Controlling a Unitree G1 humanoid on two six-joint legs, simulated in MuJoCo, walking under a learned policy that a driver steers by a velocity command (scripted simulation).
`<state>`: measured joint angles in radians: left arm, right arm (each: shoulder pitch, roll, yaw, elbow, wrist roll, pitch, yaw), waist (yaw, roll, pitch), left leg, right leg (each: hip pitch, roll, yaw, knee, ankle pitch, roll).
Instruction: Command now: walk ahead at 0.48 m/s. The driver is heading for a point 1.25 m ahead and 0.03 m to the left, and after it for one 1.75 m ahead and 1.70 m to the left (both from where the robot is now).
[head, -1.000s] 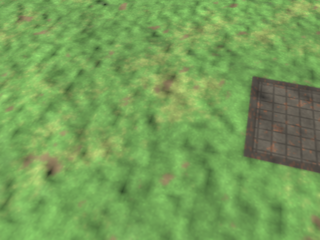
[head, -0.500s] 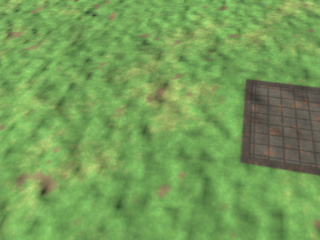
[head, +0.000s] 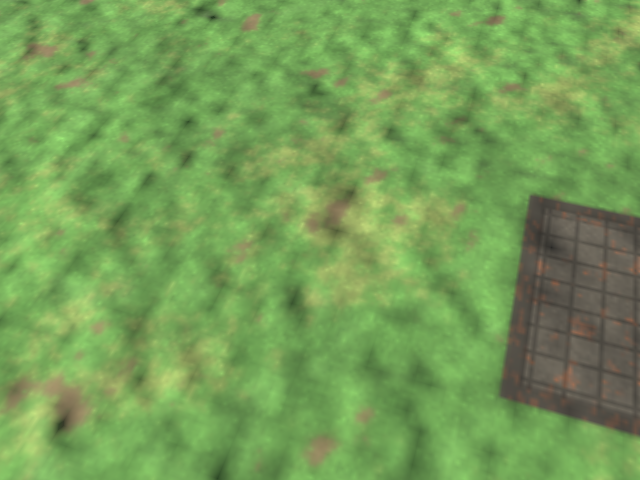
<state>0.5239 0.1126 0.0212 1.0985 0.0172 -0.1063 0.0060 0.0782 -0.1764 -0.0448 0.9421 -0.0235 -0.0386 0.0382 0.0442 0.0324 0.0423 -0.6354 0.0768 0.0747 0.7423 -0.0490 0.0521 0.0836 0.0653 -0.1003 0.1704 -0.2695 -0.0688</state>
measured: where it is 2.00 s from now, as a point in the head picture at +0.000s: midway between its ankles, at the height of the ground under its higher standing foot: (349, 245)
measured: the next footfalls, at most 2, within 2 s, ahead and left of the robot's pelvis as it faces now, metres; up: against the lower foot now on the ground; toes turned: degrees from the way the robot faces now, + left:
left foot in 0.14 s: +0.27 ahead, +0.09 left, +0.00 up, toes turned +5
right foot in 0.72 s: +0.59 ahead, -0.07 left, +0.00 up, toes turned -5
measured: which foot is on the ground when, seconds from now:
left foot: up 0.00-0.12, down 0.14-0.74, up 0.76-1.00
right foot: down 0.00-0.16, up 0.18-0.70, down 0.72-1.00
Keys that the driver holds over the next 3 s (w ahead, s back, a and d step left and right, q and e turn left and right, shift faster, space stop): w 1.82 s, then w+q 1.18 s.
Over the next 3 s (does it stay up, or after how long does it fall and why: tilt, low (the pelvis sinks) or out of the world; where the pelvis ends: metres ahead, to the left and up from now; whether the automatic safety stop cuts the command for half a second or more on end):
stays up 1.64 0.14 -0.02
